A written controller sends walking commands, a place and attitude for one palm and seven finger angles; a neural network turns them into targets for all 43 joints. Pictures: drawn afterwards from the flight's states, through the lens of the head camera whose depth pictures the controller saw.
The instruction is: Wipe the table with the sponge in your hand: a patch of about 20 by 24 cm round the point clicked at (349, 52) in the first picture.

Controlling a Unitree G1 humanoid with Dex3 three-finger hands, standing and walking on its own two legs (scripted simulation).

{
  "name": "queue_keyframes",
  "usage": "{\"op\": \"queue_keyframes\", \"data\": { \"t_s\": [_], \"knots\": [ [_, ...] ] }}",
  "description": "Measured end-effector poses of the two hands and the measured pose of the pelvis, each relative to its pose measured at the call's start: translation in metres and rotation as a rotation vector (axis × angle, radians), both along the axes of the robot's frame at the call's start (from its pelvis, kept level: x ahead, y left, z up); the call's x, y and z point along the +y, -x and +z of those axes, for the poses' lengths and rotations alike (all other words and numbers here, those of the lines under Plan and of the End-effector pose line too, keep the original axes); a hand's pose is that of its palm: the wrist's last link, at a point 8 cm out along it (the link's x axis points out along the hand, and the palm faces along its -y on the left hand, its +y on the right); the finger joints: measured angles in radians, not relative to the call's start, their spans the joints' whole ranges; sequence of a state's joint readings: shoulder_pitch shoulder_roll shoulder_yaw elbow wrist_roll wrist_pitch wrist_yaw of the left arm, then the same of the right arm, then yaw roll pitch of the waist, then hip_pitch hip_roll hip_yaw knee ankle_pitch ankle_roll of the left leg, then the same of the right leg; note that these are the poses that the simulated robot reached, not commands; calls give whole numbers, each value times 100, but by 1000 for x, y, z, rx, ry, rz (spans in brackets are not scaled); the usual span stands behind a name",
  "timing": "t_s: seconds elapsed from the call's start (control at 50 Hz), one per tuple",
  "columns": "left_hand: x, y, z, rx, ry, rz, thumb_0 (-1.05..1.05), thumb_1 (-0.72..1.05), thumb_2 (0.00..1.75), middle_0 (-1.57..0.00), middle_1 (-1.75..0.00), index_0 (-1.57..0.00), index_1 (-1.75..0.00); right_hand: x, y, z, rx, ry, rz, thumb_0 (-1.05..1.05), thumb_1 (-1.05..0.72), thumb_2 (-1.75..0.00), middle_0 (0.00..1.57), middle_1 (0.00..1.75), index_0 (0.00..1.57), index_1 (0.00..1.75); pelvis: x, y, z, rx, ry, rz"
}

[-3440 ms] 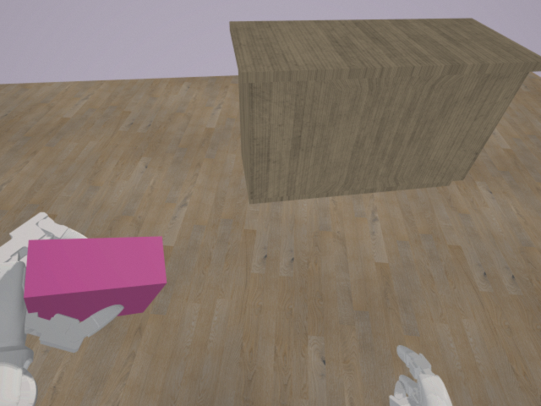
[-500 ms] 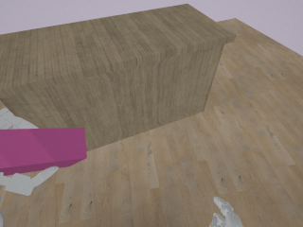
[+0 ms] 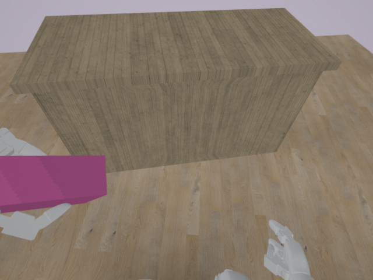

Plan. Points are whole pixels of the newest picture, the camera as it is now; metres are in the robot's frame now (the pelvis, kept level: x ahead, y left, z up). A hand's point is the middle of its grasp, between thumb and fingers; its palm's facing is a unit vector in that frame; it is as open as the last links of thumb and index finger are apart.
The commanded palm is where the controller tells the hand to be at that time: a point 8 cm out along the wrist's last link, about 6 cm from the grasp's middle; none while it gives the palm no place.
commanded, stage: turn to face it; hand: left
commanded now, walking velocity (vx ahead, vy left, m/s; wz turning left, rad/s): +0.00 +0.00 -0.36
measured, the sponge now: (65, 184) +0.22 +0.20 +0.17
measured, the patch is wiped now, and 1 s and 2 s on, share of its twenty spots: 0.00 0.00 0.00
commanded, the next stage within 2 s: take the last steps up to it in 0.52 s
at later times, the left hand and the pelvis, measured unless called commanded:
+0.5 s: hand (89, 200) +0.20 +0.15 +0.18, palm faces +0.30 -0.86 -0.41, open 9.8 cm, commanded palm +0.15 +0.20 +0.18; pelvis -0.04 -0.06 +0.00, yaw -7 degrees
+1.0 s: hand (104, 228) +0.16 +0.12 +0.18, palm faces +0.26 -0.84 -0.49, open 9.9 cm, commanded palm +0.12 +0.17 +0.18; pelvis -0.08 -0.08 +0.01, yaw -8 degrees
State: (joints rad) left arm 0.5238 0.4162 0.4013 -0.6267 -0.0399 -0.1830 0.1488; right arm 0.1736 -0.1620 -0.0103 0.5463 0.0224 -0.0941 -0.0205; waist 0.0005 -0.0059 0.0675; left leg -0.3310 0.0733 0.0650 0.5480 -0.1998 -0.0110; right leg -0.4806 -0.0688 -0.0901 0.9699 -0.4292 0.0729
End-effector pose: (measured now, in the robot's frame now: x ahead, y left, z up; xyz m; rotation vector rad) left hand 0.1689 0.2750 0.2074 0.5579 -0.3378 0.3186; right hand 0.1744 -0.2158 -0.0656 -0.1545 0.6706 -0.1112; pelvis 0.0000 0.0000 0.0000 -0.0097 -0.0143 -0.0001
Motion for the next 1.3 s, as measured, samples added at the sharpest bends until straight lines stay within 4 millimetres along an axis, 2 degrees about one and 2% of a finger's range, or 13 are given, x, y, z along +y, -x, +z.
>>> {"op": "queue_keyframes", "data": {
  "t_s": [0.1, 0.18, 0.34, 0.46, 0.54, 0.6, 0.72, 0.82, 0.9, 1.0, 1.14, 1.22, 1.3],
  "knots": [
    [-21, 22, -8, -2, 12, 94, 0, -46, 99, -78, -133, -78, -133, -1, 4, -21, 13, -52, 68, 1, -90, -90, 21, 30, 21, 30, -27, -1, -7, -18, -22, 8],
    [-39, 18, -20, 6, 87, 137, 0, -46, 99, -78, -134, -78, -133, -19, 10, -33, 50, -45, 94, 1, -90, -90, 21, 30, 21, 30, -44, 5, -8, -32, -33, -3],
    [-76, -3, -9, 12, 79, -21, 0, -46, 99, -78, -134, -77, -133, -78, 38, -6, 24, 29, -43, 1, -90, -90, 21, 30, 21, 30, -60, 19, 6, -4, -57, -54],
    [-79, 5, -10, -8, 42, -100, 0, -46, 99, -78, -134, -77, -133, -112, 71, 9, 21, 111, -141, 1, -91, -90, 20, 30, 21, 30, -60, 34, 2, 9, -24, -94],
    [-77, 12, -17, 10, 59, -94, 0, -46, 99, -78, -134, -77, -134, -117, 95, 12, 35, 118, -183, 1, -91, -90, 20, 30, 20, 30, -61, 43, 3, -7, -31, -128],
    [-81, 15, -21, 30, 59, -81, 0, -47, 99, -78, -134, -77, -134, -115, 109, 4, 39, 94, -188, 1, -91, -90, 20, 30, 20, 30, -66, 48, 2, -10, -23, -137],
    [-113, 18, -26, 30, 58, -105, 0, -47, 99, -77, -134, -77, -134, -111, 132, -24, 77, 10, -168, 1, -90, -90, 20, 30, 20, 30, -83, 66, -6, -21, -8, -155],
    [-132, 24, -19, 50, 48, -159, 0, -47, 99, -77, -134, -77, -134, -115, 153, -29, 148, -4, -183, 1, -90, -90, 21, 30, 21, 30, -88, 76, 1, -5, -39, -153],
    [-128, 33, -9, 71, -5, -166, 0, -47, 99, -77, -134, -77, -134, -121, 165, -23, 173, 6, -207, 1, -90, -90, 21, 30, 21, 30, -88, 79, 9, 11, -61, -147],
    [-109, 42, -6, 66, -9, -116, 0, -47, 99, -77, -134, -77, -134, -126, 168, -16, 172, 51, -203, 1, -90, -90, 20, 30, 21, 30, -81, 79, 12, 17, -77, -140],
    [-89, 43, -15, -3, 38, -84, 0, -47, 100, -77, -134, -77, -134, -117, 148, -13, 77, 81, -211, 1, -91, -90, 20, 30, 20, 30, -64, 75, 1, -24, -50, -132],
    [-89, 36, -18, 27, 31, -60, 0, -47, 100, -77, -134, -77, -134, -102, 134, -18, 45, 15, -195, 1, -91, -90, 20, 30, 20, 30, -69, 66, 1, -24, -43, -128],
    [-102, 31, -19, 26, -6, -55, 0, -47, 100, -77, -134, -77, -134, -94, 117, -35, 46, -34, -145, 1, -90, -90, 20, 30, 21, 30, -80, 58, -8, -22, -36, -121]
  ]
}}
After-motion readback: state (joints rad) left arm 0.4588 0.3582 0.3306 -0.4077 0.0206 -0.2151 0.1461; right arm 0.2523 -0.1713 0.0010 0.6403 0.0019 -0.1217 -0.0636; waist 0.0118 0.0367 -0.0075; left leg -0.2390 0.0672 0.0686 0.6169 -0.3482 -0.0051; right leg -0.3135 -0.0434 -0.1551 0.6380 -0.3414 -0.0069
